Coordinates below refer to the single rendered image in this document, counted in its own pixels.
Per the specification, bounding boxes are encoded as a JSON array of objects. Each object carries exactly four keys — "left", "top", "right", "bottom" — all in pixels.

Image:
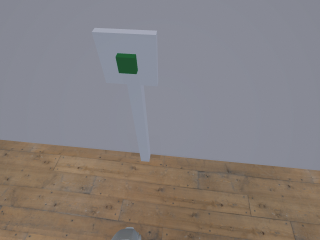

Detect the robot left thigh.
[{"left": 111, "top": 228, "right": 141, "bottom": 240}]

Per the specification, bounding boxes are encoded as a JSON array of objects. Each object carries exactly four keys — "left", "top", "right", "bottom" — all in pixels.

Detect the button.
[{"left": 115, "top": 53, "right": 138, "bottom": 74}]

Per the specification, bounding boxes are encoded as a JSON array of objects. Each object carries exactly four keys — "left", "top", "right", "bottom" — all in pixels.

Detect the panel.
[{"left": 92, "top": 28, "right": 159, "bottom": 162}]

